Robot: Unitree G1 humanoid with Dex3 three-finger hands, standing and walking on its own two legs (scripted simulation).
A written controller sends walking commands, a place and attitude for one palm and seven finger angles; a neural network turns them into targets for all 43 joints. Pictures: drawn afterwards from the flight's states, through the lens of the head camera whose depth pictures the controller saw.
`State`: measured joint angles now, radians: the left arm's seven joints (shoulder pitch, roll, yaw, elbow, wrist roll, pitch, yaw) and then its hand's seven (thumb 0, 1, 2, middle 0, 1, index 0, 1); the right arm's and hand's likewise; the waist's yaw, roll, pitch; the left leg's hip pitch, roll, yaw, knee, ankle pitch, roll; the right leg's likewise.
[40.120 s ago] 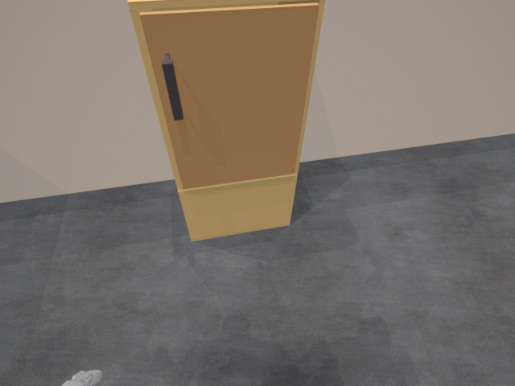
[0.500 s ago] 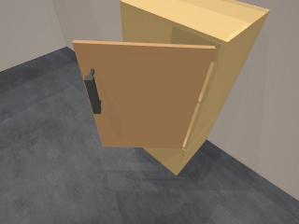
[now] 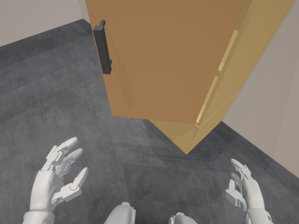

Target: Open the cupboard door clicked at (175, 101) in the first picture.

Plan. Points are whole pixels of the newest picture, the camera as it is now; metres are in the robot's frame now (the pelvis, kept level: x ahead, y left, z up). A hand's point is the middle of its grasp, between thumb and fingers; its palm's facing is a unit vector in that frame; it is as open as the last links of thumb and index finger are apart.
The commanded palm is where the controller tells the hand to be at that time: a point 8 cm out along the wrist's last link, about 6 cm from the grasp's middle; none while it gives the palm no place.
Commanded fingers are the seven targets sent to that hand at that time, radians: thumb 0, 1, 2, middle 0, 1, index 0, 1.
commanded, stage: raise the hand with hooked fingers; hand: left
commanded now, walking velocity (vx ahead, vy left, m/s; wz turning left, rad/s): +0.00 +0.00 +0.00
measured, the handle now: (105, 48) +0.60 +0.21 +0.12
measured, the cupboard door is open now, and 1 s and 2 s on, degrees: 42 42 42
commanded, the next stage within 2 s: move the hooked fingers beside the handle in 1.62 s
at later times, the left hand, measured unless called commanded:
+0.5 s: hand (64, 146) +0.27 +0.23 +0.08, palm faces +0.01 -1.00 -0.06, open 11.9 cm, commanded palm +0.24 +0.29 +0.09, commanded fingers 0.00 -0.27 0.40 -0.28 -1.05 -0.28 -1.05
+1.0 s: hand (36, 118) +0.30 +0.29 +0.13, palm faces +0.04 -1.00 -0.05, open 13.9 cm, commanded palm +0.28 +0.34 +0.14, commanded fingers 0.00 -0.50 0.30 -0.30 -1.20 -0.30 -1.20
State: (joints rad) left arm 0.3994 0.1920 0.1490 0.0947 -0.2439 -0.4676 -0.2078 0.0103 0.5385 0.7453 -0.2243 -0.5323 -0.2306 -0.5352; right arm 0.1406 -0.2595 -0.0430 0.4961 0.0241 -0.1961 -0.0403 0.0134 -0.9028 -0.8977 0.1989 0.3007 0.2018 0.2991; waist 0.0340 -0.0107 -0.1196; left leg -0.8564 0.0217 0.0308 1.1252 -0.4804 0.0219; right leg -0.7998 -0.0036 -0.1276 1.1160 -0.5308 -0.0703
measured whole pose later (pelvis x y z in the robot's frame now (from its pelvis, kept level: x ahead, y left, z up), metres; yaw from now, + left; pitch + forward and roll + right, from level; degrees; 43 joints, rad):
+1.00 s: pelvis +0.02 +0.03 +0.05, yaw +0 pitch +7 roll -2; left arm -0.01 0.38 0.37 0.33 -0.34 -0.24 -0.44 -0.01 -0.48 0.31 -0.30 -1.19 -0.30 -1.19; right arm 0.24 -0.26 0.05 0.59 0.05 -0.21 -0.09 0.01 -0.90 -0.90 0.20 0.30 0.21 0.30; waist 0.02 0.03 -0.06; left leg -0.56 0.00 0.04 0.81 -0.37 0.06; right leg -0.49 0.00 -0.11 0.76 -0.39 -0.02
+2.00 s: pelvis +0.02 +0.01 +0.06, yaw +0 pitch +7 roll -1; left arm -0.25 0.45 0.43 0.61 -0.31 -0.25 -0.48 -0.01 -0.50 0.30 -0.30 -1.20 -0.30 -1.20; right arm 0.26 -0.28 0.05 0.63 0.05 -0.20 -0.11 0.01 -0.90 -0.90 0.20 0.30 0.21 0.30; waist -0.01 0.02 -0.04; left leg -0.54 0.01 0.04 0.76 -0.34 0.04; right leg -0.48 0.01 -0.11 0.73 -0.37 -0.04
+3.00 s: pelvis +0.03 +0.04 +0.04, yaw -3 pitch +17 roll -3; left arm -0.80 0.62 0.46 1.15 -0.16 -0.35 -0.41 -0.01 -0.50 0.30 -0.29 -1.20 -0.30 -1.20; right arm 0.40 -0.29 0.04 0.64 0.02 0.02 -0.06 0.01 -0.90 -0.90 0.20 0.30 0.21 0.30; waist -0.13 0.01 -0.08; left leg -0.79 0.02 0.06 0.89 -0.40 0.07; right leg -0.72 0.02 -0.08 0.81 -0.39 -0.01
